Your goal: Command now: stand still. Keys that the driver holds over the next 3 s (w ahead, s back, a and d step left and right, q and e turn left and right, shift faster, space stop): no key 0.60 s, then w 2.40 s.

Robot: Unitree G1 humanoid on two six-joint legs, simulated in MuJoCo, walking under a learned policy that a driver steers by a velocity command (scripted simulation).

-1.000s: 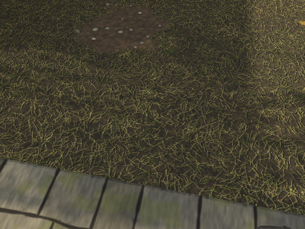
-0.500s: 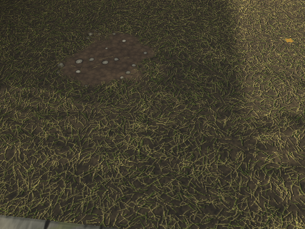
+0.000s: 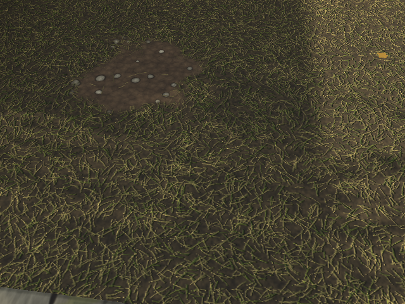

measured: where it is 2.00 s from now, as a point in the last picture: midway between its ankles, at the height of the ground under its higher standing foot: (226, 268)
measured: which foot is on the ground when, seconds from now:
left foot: down 0.00-0.92, up 0.94-1.00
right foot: down 0.00-0.66, up 0.68-0.90, down 0.92-1.00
